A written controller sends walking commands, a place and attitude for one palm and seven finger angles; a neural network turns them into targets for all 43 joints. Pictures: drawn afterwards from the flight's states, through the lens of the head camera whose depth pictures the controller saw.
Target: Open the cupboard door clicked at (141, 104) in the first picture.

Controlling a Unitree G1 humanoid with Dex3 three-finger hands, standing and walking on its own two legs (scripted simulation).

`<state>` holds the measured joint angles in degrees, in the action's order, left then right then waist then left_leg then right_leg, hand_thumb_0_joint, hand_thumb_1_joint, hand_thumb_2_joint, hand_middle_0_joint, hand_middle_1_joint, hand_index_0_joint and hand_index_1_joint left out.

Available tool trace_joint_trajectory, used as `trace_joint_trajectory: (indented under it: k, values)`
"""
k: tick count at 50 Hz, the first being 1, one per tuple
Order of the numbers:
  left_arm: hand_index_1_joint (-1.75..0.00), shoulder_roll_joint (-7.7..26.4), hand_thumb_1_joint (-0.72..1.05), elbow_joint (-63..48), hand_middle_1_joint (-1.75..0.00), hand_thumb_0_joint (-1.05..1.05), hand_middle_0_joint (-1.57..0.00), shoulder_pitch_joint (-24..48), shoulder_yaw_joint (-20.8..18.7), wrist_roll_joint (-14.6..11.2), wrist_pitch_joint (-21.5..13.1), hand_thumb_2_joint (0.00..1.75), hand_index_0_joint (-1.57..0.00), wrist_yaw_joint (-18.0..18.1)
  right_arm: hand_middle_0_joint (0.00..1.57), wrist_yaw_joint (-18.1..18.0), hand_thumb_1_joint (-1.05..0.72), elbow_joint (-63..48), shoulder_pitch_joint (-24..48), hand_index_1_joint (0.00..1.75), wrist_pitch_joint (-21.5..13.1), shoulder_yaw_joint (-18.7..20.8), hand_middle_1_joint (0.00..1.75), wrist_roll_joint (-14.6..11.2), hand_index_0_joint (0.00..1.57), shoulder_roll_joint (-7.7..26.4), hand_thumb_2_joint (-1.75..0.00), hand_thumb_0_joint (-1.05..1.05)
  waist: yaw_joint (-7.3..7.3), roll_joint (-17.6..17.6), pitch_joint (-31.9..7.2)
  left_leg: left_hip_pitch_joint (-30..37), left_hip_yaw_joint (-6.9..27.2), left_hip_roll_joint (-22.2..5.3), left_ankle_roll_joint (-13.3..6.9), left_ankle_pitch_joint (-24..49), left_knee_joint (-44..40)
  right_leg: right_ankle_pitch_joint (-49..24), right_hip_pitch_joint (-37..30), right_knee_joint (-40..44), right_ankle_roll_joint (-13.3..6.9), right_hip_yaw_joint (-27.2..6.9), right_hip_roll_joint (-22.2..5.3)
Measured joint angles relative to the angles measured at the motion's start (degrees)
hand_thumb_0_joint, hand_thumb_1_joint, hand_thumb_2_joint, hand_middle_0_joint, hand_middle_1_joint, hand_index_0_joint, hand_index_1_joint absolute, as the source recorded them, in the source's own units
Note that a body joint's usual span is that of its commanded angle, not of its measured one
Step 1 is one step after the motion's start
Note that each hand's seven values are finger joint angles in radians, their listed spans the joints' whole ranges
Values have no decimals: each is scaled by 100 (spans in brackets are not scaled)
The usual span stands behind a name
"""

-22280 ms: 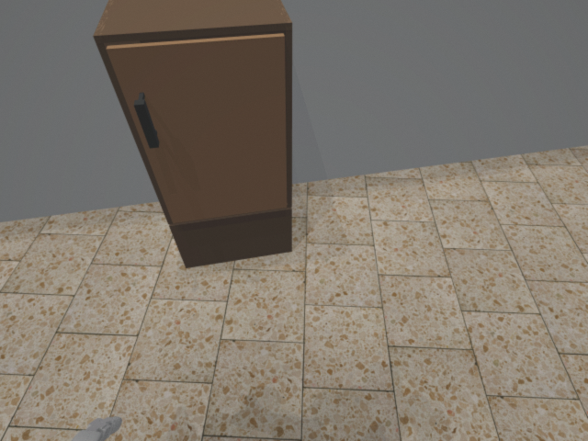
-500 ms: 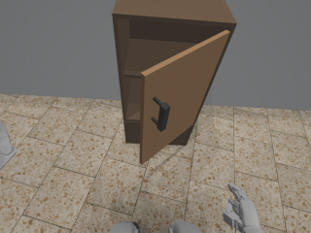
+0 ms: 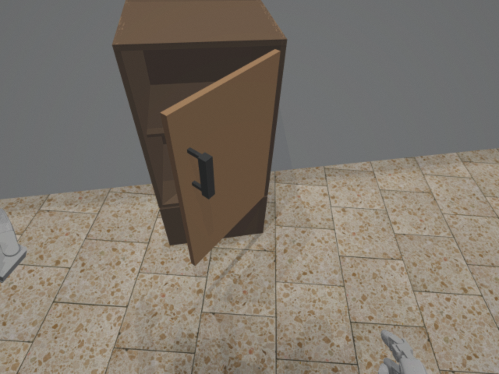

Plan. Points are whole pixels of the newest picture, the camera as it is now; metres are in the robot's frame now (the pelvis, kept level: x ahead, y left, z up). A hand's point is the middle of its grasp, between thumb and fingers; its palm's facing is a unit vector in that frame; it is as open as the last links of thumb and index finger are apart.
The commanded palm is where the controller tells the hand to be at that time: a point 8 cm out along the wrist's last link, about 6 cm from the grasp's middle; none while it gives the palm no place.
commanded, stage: stop stepping back and stand still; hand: left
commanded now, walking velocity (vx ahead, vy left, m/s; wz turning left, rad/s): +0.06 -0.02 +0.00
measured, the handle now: (200, 172) +0.56 +0.12 -0.03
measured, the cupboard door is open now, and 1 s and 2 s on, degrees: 42 42 42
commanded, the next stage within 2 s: let the arm hang, fingers relaxed in 1.18 s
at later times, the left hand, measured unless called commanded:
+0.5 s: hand (41, 279) +0.19 +0.23 +0.17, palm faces +0.39 -0.79 -0.48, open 7.4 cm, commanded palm +0.13 +0.28 +0.19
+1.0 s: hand out of the picture +0.18 +0.28 +0.17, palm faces +0.38 -0.79 -0.48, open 7.4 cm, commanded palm +0.12 +0.33 +0.19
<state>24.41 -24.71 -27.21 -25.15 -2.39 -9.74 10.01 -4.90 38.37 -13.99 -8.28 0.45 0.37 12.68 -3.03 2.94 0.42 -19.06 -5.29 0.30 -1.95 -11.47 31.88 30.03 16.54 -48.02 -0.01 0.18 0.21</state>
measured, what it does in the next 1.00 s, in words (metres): steps on the spot: right foot, then left foot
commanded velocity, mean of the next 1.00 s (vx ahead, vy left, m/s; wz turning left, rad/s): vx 0.02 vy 0.03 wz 0.00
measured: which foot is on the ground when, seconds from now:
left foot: down 0.00-0.10, up 0.12-0.40, down 0.42-1.00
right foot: up 0.00-0.06, down 0.08-1.00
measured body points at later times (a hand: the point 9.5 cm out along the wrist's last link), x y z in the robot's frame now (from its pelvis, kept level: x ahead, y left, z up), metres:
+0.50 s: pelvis -0.01 -0.02 +0.01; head +0.01 -0.03 +0.46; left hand +0.16 +0.27 +0.20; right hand +0.15 -0.27 -0.08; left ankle -0.02 +0.12 -0.73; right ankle +0.01 -0.09 -0.73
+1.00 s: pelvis -0.02 +0.03 +0.02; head +0.00 +0.04 +0.47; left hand +0.16 +0.32 +0.20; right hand +0.13 -0.20 -0.07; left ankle -0.02 +0.12 -0.73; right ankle +0.01 -0.09 -0.73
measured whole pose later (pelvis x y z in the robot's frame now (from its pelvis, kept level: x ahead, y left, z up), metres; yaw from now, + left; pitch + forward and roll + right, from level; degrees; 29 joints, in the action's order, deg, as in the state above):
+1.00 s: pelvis -0.02 +0.03 +0.02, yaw +0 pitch -1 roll +0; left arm 23.5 -28.4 -31.2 -22.2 -1.2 -10.3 8.9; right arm -3.6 35.4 -13.6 -7.0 -1.2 0.7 10.8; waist 0.3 1.1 3.3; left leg -11.1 -4.3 0.5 -1.8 -12.2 23.8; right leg 9.6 13.6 -23.8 -0.3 2.9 -0.9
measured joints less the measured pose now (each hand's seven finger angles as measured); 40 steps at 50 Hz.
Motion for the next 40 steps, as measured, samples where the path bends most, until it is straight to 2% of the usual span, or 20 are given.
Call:
trace_joint_trajectory:
  k: [3,5,7,9,11,13,15,18,21,22,24,26,32,40]
  values:
    - [-30,97,89,-248,-30,2,-21,-279,45,10,40,89,-21,-28,20,83,-91,-143,-44,30,-35,-59,30,-11,20,-93,-90,1,-73,-5,128,96,6,-78,76,87,-96,-298,64,610,-32,268,-13]
    - [-30,177,89,-508,-30,2,-21,-579,74,67,-41,89,-21,-58,20,111,-91,-261,-118,30,6,-63,30,-6,20,-114,-90,1,-88,-74,145,-82,68,-135,107,-378,310,-837,-3,986,-220,388,27]
    - [-30,181,89,-695,-30,2,-21,-758,154,111,-141,89,-22,-114,20,131,-91,-180,-151,30,102,-17,30,15,20,-105,-90,1,17,-133,101,-518,277,-71,147,-1004,1481,-1177,39,1015,-455,432,68]
    - [-30,83,89,-682,-30,2,-22,-787,181,139,-293,89,-22,-173,20,148,-91,10,-176,30,166,13,30,51,20,-76,-90,1,184,-155,-8,-879,390,-5,199,-938,2578,-1271,-4,1243,-535,380,96]
    - [-30,5,89,-444,-30,2,-22,-741,105,142,-448,89,-22,-199,20,141,-91,105,-228,30,201,18,30,44,20,-64,-90,1,254,-169,-142,-997,382,-37,239,-609,2914,-1442,-93,1605,-534,352,96]
    - [-30,-42,89,-92,-30,2,-22,-571,36,140,-517,89,-22,-184,20,102,-91,111,-272,30,181,26,30,14,20,-47,-90,1,263,-190,-208,-876,329,-104,231,-424,2577,-1613,-182,1913,-520,370,59]
    - [-30,-107,89,258,-30,1,-22,-367,35,138,-515,89,-22,-138,20,59,-91,90,-268,30,122,39,30,-8,20,-4,-90,1,264,-230,-202,-570,270,-154,170,-446,1822,-1713,-239,2102,-505,394,19]
    - [-30,-277,89,488,-30,1,-21,-213,171,130,-408,89,-22,-75,20,43,-91,51,-189,30,31,71,30,-13,20,101,-90,1,283,-316,-120,51,219,-165,49,-505,546,-1771,-279,2221,-470,416,5]
    - [-30,-424,89,272,-30,2,-21,-288,387,139,-291,89,-21,-72,20,85,-91,-55,-91,30,-19,108,30,-1,20,215,-90,1,297,-469,-19,669,295,-221,-62,-145,-499,-1739,-253,2167,-430,485,126]
    - [-30,-422,89,142,-30,2,-21,-307,446,148,-273,89,-21,-80,20,94,-91,-79,-39,30,-25,130,30,2,20,226,-90,1,289,-505,30,780,339,-273,42,-189,-683,-1703,-225,2099,-422,527,171]
    - [-30,-346,89,-80,-30,2,-21,-310,503,149,-243,89,-21,-99,20,111,-91,-95,109,30,26,139,30,-9,20,155,-90,1,330,-366,181,839,316,-244,301,-229,-701,-1667,-243,2031,-390,499,127]
    - [-30,-235,89,-292,-30,2,-21,-410,448,150,-250,89,-22,-111,20,135,-91,-197,233,30,54,102,30,-18,20,101,-90,1,360,-284,258,855,253,-247,378,-231,-663,-1694,-254,2032,-392,436,131]
    - [-30,65,89,-401,-30,2,-22,-546,184,82,-270,89,-22,-108,20,178,-91,-458,443,30,90,45,30,-47,20,-13,-90,1,299,-364,249,789,197,-269,301,-288,-513,-1804,-295,2154,-322,376,156]
    - [-30,-143,89,-40,-30,2,-21,-426,280,52,-96,89,-22,-131,20,169,-91,-393,286,30,176,-77,30,-23,20,-78,-90,1,355,-355,163,793,116,-158,141,-156,-707,-2038,-341,2467,-159,292,62]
